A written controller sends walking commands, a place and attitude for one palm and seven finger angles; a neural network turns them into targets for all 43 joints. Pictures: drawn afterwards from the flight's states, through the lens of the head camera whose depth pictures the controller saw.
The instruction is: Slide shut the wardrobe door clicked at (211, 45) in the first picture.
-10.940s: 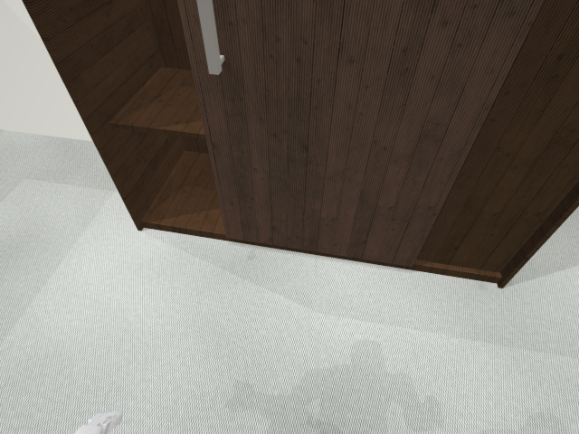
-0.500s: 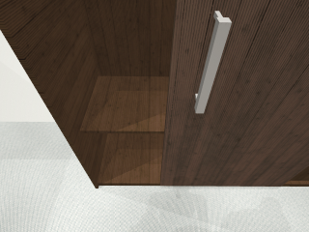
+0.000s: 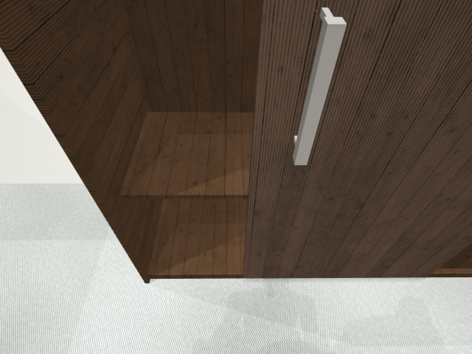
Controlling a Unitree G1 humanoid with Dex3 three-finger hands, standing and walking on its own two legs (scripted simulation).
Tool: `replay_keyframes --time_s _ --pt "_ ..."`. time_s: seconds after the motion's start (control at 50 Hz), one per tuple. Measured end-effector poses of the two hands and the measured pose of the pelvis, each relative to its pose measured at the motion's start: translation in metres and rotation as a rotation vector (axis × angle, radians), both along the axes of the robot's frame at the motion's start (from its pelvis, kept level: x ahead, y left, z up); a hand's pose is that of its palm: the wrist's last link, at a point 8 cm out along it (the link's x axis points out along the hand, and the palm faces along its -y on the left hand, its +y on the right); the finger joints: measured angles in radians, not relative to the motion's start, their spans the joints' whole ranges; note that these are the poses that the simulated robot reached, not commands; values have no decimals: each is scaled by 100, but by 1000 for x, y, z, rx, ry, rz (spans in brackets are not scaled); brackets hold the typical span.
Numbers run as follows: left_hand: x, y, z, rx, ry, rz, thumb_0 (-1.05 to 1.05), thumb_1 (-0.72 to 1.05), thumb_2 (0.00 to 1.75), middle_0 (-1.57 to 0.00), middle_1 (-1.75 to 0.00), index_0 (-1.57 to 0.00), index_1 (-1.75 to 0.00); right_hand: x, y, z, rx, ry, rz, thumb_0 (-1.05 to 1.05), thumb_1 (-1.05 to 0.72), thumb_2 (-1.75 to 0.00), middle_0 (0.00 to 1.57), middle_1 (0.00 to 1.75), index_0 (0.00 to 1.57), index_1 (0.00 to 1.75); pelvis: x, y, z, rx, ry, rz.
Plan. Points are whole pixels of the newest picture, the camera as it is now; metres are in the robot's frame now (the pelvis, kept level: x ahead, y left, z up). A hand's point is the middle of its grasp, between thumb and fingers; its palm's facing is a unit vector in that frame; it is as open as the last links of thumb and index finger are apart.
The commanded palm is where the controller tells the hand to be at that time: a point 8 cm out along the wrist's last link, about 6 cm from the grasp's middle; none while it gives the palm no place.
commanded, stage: raise the hand with hooked fingers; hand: right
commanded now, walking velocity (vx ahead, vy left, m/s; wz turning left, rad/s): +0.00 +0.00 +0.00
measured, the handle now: (311, 97) +0.50 -0.11 +0.19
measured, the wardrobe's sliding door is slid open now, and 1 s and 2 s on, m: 0.41 0.41 0.41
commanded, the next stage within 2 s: none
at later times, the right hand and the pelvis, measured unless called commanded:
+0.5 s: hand (393, 353) +0.14 -0.21 +0.02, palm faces +0.10 +0.99 -0.06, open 9.5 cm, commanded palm +0.13 -0.25 +0.03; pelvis -0.03 +0.01 -0.05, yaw -3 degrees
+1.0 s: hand (433, 284) +0.21 -0.25 +0.10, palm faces +0.03 +0.99 -0.11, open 12.5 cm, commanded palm +0.17 -0.29 +0.12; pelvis -0.02 +0.00 -0.01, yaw -2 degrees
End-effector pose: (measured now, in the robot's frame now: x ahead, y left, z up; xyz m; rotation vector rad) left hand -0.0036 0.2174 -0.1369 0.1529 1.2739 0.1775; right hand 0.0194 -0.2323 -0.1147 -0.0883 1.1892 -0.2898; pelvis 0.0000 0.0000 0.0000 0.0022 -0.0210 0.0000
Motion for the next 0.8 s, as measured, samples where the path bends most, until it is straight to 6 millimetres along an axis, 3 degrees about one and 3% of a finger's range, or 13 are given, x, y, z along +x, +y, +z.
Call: replay_keyframes --time_s 0.08,0.14,0.18,0.22,0.28,0.38,0.44,0.48,0.6,0.68,0.8 --pt "44 25 14 73 -314 -2 4 94 90 -21 -30 -20 -30 84 -16 76 -103 -509 37 6 -93 -88 21 32 21 33 -6 -4 -6 -1 24 -31" --pt "87 39 32 112 -533 -40 4 93 90 -20 -30 -20 -30 138 -5 126 -70 -888 131 4 -87 -86 20 35 20 36 -13 -4 -13 -4 65 -31" --pt "115 45 47 127 -656 -63 3 93 90 -20 -30 -20 -30 156 8 144 6 -1094 206 3 -83 -85 20 38 20 38 -17 -2 -21 -8 93 -17" --pt "140 48 63 135 -756 -95 3 92 90 -20 -30 -20 -30 160 18 147 77 -1222 299 2 -78 -83 21 40 21 41 -21 0 -29 -9 111 -7" --pt "171 47 82 143 -866 -141 2 92 90 -20 -30 -20 -30 146 21 133 127 -1233 385 1 -70 -80 22 44 22 45 -25 3 -39 -10 126 2" --pt "203 29 92 129 -925 -217 2 91 90 -20 -30 -20 -30 104 -6 109 86 -1093 259 1 -57 -75 23 52 23 52 -26 5 -47 7 131 -19" --pt "207 12 83 97 -899 -273 2 91 90 -20 -30 -20 -30 90 -21 119 2 -1124 212 2 -50 -72 24 56 24 57 -27 6 -50 26 129 -42" --pt "203 1 71 66 -867 -299 2 91 90 -20 -30 -20 -30 91 -25 132 -24 -1181 223 2 -45 -70 24 59 24 60 -28 6 -50 38 123 -56" --pt "171 -21 41 -22 -742 -270 2 90 90 -21 -30 -20 -30 128 -25 157 28 -1215 368 1 -31 -64 25 68 25 69 -31 4 -44 46 108 -63" --pt "146 -20 37 -34 -697 -199 2 90 90 -21 -31 -21 -30 146 -33 170 48 -1169 377 1 -21 -60 26 74 26 75 -28 1 -35 36 97 -46" --pt "126 1 44 18 -672 -158 2 90 90 -21 -31 -21 -30 152 -51 195 2 -1201 332 1 -8 -54 27 83 26 84 -23 -2 -25 28 76 -33"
